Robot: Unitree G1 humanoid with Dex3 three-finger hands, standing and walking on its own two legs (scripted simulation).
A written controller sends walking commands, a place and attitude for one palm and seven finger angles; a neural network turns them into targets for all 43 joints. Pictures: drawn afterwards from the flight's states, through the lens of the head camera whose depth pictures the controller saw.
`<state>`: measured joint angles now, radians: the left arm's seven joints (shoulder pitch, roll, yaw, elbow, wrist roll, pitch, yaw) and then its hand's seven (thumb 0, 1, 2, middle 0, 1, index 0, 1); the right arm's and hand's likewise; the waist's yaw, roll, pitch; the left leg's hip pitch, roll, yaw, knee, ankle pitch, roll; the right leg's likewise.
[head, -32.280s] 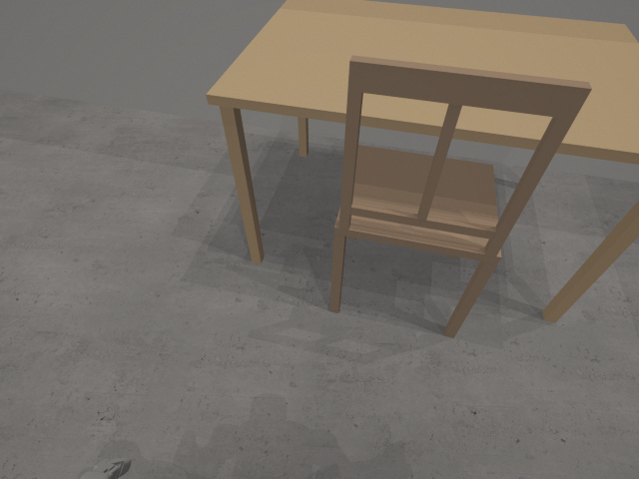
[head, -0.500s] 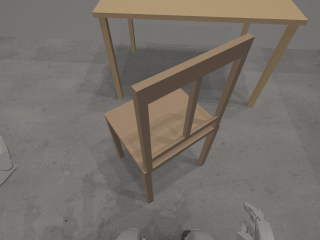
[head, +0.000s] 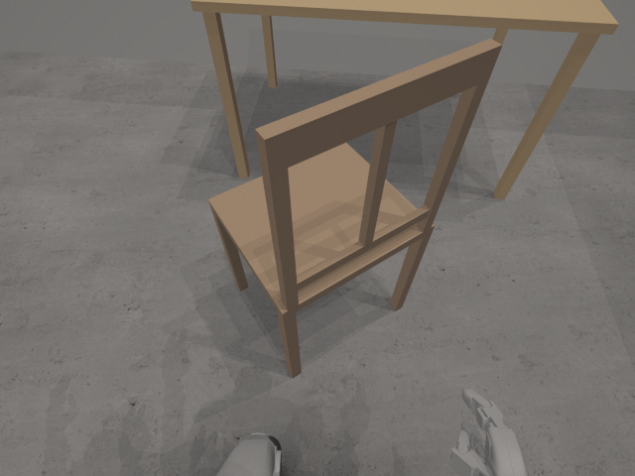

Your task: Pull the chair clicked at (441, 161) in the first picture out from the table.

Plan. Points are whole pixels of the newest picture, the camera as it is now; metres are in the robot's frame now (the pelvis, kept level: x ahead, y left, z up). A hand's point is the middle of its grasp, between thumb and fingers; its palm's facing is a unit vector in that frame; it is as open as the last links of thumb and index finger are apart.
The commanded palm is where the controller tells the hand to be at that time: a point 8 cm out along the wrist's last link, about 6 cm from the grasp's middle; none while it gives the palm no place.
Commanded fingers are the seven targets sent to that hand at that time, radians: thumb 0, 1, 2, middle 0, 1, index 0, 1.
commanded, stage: step back with the hand held close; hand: left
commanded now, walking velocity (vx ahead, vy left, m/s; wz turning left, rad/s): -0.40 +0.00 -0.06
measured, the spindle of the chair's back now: (374, 190) +0.59 -0.05 -0.04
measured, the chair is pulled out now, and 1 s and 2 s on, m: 0.60 0.60 0.60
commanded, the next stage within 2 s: stop stepping back and stand still in 0.20 s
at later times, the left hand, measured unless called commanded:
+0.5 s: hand out of the picture +0.11 +0.22 +0.20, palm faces +0.28 -0.74 -0.61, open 7.4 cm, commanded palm +0.06 +0.27 +0.20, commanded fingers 0.00 0.90 0.90 -0.20 -0.30 -0.20 -0.30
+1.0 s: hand out of the picture +0.05 +0.24 +0.19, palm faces +0.41 -0.77 -0.50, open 7.4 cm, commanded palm +0.00 +0.27 +0.20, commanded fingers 0.00 0.90 0.90 -0.20 -0.30 -0.20 -0.30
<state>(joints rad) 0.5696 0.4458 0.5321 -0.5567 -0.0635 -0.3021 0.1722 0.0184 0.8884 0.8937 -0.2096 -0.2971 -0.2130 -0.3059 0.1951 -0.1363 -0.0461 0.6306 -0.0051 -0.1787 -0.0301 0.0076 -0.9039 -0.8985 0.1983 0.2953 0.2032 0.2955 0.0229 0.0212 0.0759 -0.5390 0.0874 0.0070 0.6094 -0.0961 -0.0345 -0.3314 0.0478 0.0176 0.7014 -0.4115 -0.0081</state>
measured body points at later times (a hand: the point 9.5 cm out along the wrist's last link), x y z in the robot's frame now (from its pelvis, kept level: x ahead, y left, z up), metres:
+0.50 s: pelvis -0.09 -0.02 +0.02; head -0.06 -0.02 +0.47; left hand +0.09 +0.26 +0.23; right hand +0.07 -0.26 -0.06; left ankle -0.05 +0.09 -0.71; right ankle -0.06 -0.14 -0.71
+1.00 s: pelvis -0.14 -0.03 +0.02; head -0.17 -0.04 +0.47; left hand +0.03 +0.27 +0.22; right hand -0.03 -0.27 -0.09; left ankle -0.11 +0.08 -0.67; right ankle -0.11 -0.12 -0.71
